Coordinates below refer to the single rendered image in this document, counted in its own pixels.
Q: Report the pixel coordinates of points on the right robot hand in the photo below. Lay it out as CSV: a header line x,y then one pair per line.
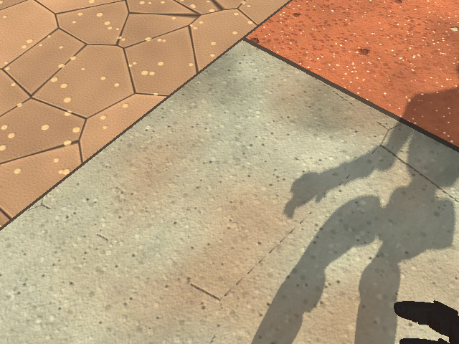
x,y
439,317

